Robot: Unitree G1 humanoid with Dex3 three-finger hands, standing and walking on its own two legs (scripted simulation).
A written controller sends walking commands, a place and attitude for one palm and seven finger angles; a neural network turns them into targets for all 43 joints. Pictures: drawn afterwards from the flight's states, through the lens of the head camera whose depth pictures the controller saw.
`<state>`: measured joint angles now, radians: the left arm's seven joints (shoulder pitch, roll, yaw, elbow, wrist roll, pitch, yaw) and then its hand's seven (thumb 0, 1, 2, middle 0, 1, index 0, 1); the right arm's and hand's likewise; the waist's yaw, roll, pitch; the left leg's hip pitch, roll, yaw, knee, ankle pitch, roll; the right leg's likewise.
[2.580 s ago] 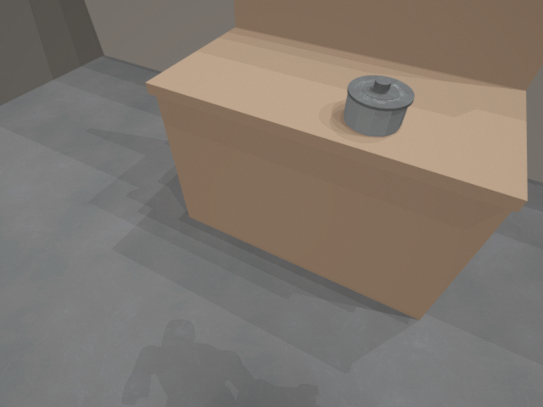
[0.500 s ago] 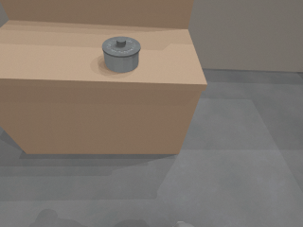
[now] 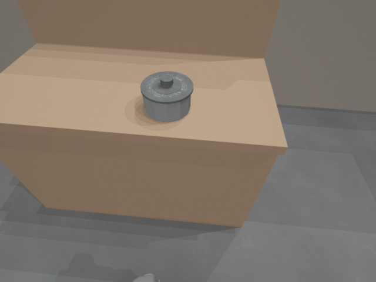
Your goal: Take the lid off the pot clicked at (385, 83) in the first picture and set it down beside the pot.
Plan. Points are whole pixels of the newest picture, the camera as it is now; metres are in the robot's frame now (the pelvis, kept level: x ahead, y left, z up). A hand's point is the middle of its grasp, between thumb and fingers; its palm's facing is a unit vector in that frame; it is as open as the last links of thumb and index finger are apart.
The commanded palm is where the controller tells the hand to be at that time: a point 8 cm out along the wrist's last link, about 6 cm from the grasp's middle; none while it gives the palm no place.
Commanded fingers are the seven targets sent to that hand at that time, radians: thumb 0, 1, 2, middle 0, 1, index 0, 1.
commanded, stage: take the last steps up to it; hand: left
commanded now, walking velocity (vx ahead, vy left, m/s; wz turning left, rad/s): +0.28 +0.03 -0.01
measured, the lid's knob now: (166, 80) +0.69 +0.12 +0.06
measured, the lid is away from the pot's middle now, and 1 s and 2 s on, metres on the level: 0.00 0.00 0.00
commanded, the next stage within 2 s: come to a stop and stand still in 0.28 s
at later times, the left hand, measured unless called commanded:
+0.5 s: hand (114, 258) +0.21 +0.21 -0.17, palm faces +0.01 -0.97 -0.22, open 7.3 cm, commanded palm none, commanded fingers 0.00 0.90 0.90 -0.20 -0.30 -0.20 -0.30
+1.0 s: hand (89, 267) +0.19 +0.27 -0.18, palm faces -0.01 -0.97 -0.26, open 7.4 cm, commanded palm none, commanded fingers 0.00 0.90 0.90 -0.20 -0.30 -0.20 -0.30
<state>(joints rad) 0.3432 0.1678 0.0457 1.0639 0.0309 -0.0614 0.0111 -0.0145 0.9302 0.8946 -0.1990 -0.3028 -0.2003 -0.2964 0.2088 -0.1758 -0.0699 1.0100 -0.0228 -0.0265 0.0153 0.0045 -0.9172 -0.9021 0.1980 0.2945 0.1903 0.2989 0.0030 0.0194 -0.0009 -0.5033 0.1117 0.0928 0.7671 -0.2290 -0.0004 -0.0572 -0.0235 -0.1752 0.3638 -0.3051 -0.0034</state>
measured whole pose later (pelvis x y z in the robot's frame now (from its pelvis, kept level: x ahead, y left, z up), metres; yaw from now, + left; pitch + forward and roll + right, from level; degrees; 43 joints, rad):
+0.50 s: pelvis +0.16 +0.02 +0.00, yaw +0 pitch -1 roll +2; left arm 0.24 0.18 0.05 1.02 0.03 0.00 0.01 0.01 0.93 0.89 -0.20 -0.30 -0.20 -0.30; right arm 0.34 -0.13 -0.02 1.08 -0.02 -0.03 -0.03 0.00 -0.92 -0.90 0.20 0.30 0.20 0.30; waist -0.02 -0.02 0.05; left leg -0.10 -0.01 0.15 0.44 -0.32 0.03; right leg -0.40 -0.09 -0.07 0.62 -0.16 0.01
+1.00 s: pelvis +0.13 +0.07 -0.02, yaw -3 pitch -5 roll +1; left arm 0.28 0.21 0.00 0.97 0.03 0.06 0.03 0.01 0.91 0.89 -0.20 -0.30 -0.20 -0.30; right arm 0.20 -0.21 -0.05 0.95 -0.02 0.04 -0.01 0.01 -0.91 -0.90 0.20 0.30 0.19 0.30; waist 0.02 -0.02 -0.01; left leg -0.22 -0.03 0.10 0.66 -0.35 0.05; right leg -0.39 -0.08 0.02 0.70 -0.30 0.00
